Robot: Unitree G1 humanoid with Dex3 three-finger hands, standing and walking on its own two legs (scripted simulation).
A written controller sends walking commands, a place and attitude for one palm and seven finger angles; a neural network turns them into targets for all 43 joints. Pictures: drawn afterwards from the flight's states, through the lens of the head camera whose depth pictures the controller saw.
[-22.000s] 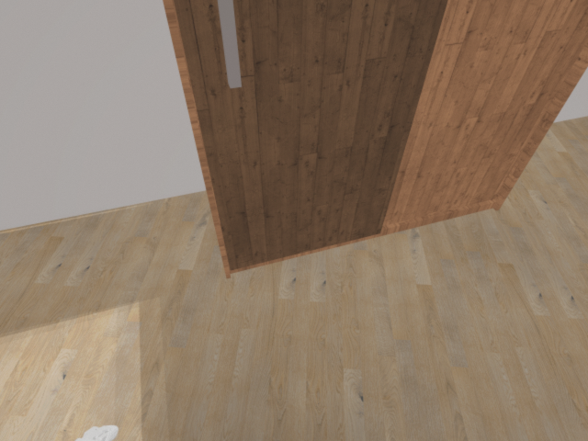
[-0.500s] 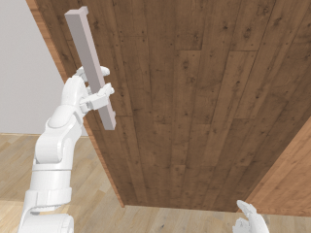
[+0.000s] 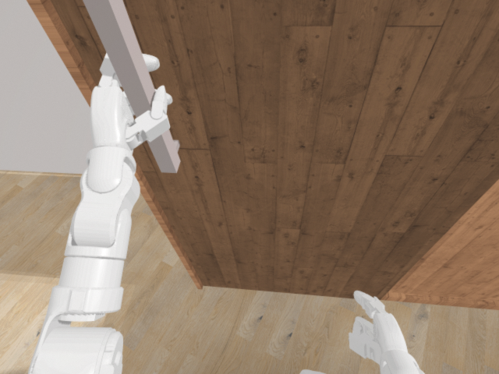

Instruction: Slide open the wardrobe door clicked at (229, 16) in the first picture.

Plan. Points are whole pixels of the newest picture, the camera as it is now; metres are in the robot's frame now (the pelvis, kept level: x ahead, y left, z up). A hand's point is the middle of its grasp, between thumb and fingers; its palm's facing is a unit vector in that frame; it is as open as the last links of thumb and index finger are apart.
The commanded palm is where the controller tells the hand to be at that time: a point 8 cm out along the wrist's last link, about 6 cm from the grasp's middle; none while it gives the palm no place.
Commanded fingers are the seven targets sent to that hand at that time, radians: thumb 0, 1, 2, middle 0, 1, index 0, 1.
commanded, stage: step sideways, sliding the door along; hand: left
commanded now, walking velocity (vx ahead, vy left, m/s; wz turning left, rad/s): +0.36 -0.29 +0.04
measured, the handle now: (144, 80) +0.43 +0.20 +0.23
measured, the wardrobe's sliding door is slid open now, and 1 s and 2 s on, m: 0.01 0.21 0.56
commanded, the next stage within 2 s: none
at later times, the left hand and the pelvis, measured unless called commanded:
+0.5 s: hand (202, 116) +0.40 +0.11 +0.21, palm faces +0.24 -0.97 -0.09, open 6.7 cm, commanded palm +0.37 +0.11 +0.21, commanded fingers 0.00 0.90 0.90 -0.45 -1.40 -0.45 -1.40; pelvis +0.02 -0.08 +0.00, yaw +2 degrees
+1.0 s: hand (307, 119) +0.40 -0.03 +0.21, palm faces +0.25 -0.96 -0.08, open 6.8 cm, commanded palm +0.37 -0.04 +0.20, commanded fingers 0.00 0.90 0.90 -0.45 -1.40 -0.45 -1.40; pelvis +0.06 -0.21 +0.00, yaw +5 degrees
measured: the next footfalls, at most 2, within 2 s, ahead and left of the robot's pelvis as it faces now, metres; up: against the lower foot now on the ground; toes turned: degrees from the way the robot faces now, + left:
right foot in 0.08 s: +0.12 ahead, -0.10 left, +0.00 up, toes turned -1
right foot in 0.64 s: +0.15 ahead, -0.31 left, +0.00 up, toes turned -2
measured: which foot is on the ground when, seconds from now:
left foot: down 0.00-0.66, up 0.68-0.76, down 0.78-1.00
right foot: up 0.00-0.06, down 0.08-0.28, up 0.30-0.62, down 0.64-0.80, up 0.82-1.00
